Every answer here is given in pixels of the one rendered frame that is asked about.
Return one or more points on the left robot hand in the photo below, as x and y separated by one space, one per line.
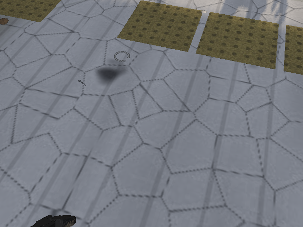
56 221

